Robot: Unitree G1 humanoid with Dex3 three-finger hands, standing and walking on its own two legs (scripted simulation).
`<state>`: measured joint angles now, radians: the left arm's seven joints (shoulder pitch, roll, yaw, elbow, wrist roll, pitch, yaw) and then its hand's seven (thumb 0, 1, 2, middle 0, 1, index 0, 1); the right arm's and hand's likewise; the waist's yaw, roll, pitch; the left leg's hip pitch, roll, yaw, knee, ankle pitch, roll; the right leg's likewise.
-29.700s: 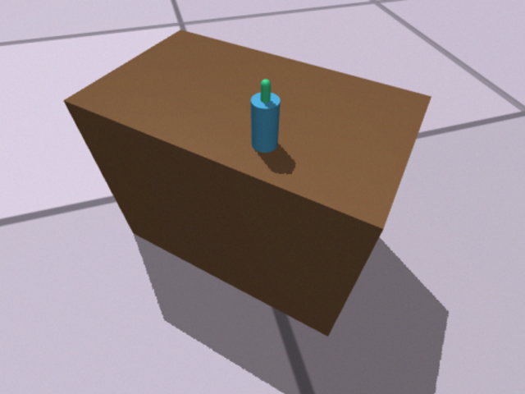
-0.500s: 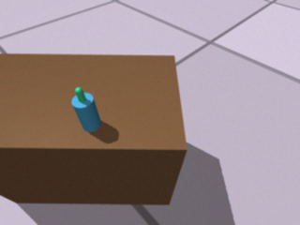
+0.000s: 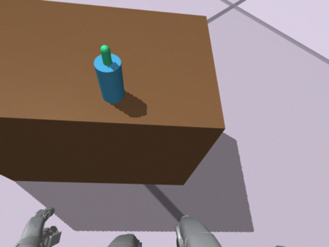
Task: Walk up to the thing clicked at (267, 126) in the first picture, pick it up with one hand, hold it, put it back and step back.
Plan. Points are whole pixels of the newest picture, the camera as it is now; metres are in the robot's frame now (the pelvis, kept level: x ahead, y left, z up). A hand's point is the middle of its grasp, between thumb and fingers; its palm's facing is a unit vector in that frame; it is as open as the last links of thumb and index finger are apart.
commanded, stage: step back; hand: left
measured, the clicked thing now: (109, 73) +0.53 +0.14 +0.03
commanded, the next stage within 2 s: none
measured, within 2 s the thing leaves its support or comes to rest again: neither
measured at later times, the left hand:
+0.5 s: hand out of the picture +0.02 +0.27 -0.14, palm faces -0.10 -0.91 -0.40, open 7.4 cm
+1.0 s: hand out of the picture -0.09 +0.29 -0.14, palm faces -0.03 -0.94 -0.33, open 7.4 cm
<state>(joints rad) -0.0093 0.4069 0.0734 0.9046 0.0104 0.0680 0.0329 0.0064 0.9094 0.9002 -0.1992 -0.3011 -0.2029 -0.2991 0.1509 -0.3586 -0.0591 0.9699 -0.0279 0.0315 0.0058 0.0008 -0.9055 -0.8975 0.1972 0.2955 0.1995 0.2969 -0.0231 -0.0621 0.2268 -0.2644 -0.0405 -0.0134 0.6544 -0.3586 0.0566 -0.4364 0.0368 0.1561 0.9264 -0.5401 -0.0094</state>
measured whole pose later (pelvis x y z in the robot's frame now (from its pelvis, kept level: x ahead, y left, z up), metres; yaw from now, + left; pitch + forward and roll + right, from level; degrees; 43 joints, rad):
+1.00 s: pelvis -0.22 +0.03 +0.01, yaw -3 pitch -2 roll -2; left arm 0.16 0.40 0.10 0.78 0.02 0.09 -0.01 0.01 0.91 0.90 -0.20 -0.30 -0.20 -0.30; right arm 0.16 -0.34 -0.03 0.85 -0.04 0.01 -0.02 0.00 -0.90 -0.90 0.20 0.30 0.21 0.30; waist 0.01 -0.05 0.15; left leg -0.26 0.03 -0.03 0.55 -0.25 0.01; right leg -0.45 0.12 0.18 1.22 -0.48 0.00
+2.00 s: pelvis -0.56 -0.05 -0.01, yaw -6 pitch -3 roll +1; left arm 0.23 0.37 0.07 0.89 0.05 0.05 -0.02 0.01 0.91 0.90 -0.20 -0.30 -0.21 -0.30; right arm 0.12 -0.41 -0.06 0.84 -0.02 0.06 -0.03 0.00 -0.90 -0.90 0.20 0.30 0.20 0.30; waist 0.04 0.02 0.12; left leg -0.51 -0.02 -0.10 0.93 -0.47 0.00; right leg -0.26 0.01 0.04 0.71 -0.40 -0.02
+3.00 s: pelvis -0.55 -0.03 +0.00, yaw +1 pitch -2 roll -1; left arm 0.14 0.39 0.04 1.01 0.01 -0.01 0.01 0.01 0.91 0.90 -0.20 -0.30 -0.20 -0.30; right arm 0.10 -0.33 -0.03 1.03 -0.02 0.01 0.00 0.00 -0.90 -0.90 0.20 0.30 0.20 0.30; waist 0.02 0.00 0.10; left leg -0.31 0.04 0.00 0.64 -0.30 -0.01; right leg -0.23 -0.02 -0.01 0.61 -0.35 0.02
